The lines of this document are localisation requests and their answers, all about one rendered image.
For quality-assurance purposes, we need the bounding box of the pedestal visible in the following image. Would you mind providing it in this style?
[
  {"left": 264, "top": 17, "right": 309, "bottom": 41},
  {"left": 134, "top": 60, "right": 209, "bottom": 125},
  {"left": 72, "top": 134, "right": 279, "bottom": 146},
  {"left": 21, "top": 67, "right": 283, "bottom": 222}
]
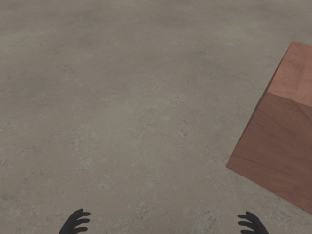
[{"left": 225, "top": 40, "right": 312, "bottom": 215}]

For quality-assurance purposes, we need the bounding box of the right robot hand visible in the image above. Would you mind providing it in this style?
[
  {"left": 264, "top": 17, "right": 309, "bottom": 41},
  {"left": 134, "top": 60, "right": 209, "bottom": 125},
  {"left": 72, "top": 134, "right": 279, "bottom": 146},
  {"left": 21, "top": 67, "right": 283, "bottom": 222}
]
[{"left": 237, "top": 211, "right": 269, "bottom": 234}]

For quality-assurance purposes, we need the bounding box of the left robot hand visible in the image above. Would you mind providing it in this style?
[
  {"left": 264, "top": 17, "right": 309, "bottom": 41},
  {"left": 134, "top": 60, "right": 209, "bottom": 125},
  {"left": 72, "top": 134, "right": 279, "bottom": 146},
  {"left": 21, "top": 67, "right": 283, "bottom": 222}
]
[{"left": 59, "top": 208, "right": 91, "bottom": 234}]

